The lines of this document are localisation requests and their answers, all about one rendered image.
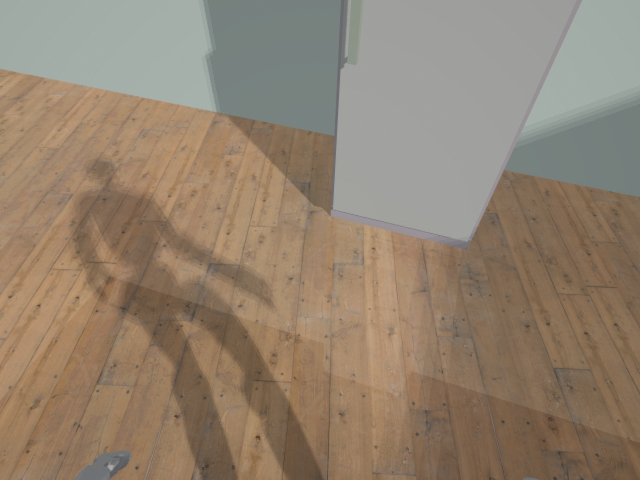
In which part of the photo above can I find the fridge door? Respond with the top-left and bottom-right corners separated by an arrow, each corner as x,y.
333,0 -> 577,242

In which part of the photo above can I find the left robot hand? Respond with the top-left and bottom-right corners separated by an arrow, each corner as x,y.
75,451 -> 131,480

